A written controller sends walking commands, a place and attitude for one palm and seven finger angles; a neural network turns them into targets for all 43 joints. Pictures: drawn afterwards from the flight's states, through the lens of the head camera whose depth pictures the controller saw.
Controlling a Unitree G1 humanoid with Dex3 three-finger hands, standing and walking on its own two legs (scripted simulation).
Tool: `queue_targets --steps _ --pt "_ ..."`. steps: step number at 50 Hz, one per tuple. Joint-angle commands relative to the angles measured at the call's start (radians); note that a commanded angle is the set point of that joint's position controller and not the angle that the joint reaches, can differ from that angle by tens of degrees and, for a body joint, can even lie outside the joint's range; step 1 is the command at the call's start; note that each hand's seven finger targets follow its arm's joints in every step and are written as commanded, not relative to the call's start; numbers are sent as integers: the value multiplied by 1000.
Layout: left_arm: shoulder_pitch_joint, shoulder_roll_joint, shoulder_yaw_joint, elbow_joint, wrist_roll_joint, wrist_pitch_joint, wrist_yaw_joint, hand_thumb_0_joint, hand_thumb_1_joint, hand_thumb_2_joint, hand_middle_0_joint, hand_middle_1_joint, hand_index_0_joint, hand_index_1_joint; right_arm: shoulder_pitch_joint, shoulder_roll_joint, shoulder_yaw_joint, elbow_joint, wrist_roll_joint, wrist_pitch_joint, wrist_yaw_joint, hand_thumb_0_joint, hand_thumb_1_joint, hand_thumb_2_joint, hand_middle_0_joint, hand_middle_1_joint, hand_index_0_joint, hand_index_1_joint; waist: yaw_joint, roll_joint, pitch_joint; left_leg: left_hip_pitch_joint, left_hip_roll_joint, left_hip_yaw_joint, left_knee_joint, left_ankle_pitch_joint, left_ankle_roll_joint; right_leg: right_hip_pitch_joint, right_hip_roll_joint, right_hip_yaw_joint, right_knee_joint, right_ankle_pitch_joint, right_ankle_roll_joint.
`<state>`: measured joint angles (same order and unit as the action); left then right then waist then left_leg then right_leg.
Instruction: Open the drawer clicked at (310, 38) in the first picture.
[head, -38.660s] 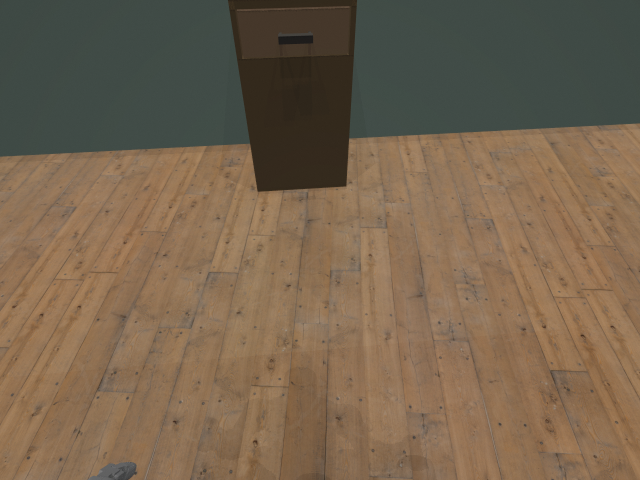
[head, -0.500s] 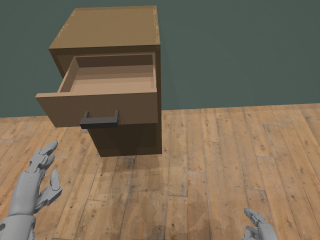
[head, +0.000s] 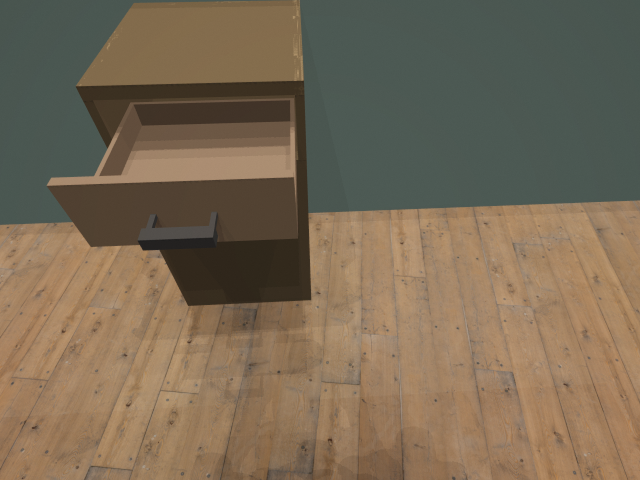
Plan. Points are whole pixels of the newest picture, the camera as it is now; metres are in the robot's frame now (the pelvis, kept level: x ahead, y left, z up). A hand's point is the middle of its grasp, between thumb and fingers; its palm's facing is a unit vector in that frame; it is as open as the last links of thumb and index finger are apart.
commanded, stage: let the arm hang, fingers relaxed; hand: left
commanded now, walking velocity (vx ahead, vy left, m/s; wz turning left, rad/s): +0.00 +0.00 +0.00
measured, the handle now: (181, 228) +0.51 +0.28 -0.03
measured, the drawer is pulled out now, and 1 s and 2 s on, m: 0.25 0.25 0.25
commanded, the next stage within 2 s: look to check the result in 0.52 s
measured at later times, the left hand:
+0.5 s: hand out of the picture +0.02 +0.16 -0.17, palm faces +0.03 -0.98 -0.19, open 7.3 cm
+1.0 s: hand out of the picture +0.02 +0.16 -0.17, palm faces +0.04 -0.98 -0.20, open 7.4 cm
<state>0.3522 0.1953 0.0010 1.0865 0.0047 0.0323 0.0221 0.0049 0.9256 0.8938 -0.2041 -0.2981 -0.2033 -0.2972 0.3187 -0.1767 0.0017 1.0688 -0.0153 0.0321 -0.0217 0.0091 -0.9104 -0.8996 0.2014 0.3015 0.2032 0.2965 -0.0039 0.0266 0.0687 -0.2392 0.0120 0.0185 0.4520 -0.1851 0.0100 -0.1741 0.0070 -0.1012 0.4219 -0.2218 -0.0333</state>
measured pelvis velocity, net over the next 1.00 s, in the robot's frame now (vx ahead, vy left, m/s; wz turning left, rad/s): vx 0.03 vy -0.01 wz -0.01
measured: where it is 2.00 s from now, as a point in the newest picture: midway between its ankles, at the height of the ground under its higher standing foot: outside the picture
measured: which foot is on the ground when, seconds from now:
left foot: down 0.00-1.00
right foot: down 0.00-1.00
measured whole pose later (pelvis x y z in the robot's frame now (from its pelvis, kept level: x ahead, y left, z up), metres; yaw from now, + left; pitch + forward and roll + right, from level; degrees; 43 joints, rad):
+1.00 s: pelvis +0.03 -0.01 +0.00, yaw -1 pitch -2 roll +0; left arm 0.29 0.13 0.01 1.13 0.00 0.00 0.04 0.00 0.91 0.89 -0.20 -0.30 -0.20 -0.30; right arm 0.27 -0.14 -0.01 1.12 -0.01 0.01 -0.04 0.01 -0.92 -0.90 0.20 0.30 0.20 0.30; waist -0.01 0.02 0.05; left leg -0.16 0.02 0.03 0.40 -0.21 -0.01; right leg -0.11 0.01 -0.09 0.39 -0.25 -0.04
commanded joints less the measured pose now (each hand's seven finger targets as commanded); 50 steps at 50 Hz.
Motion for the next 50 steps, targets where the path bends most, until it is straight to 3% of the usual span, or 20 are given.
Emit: queue_targets --steps 1,6,18,22,32,50 --pt "11 95 24 -17 4 -30 9 0 900 900 -200 -300 -200 -300 47 -86 -18 -18 3 -20 -9 0 -900 -900 200 300 200 300 -5 -43 33 18 73 -93 -101 -50 25 -79 -109 143 -150 -133 -28" --pt "17 84 27 2 4 -32 14 0 900 900 -200 -300 -200 -300 61 -64 -18 8 2 -23 -9 0 -900 -900 200 300 200 300 -3 -76 45 24 70 -79 -101 -26 24 -81 -111 143 -150 -129 -26" --pt "17 53 33 10 5 -38 20 0 900 900 -200 -300 -200 -300 56 -20 -18 31 2 -33 -15 0 -900 -900 200 300 200 300 5 -21 44 18 70 -72 -103 45 20 -36 -111 129 -128 -23 -24" --pt "15 48 37 13 5 -40 21 0 900 900 -200 -300 -200 -300 59 -19 -20 31 3 -35 -18 0 -900 -900 200 300 200 300 4 3 25 32 75 -74 -99 75 19 -17 -107 128 -122 17 -25" --pt "17 45 38 16 4 -43 21 0 900 900 -200 -300 -200 -300 51 -33 -24 30 5 -34 -22 0 -900 -900 200 300 200 300 1 -31 10 60 79 -69 -92 110 16 2 -111 121 -123 80 -23" --pt "10 55 36 22 3 -47 22 0 900 900 -200 -300 -200 -300 26 -47 -21 37 4 -35 -22 0 -900 -900 200 300 200 300 -1 -26 14 82 81 -66 -104 132 14 21 -113 127 -128 135 -18"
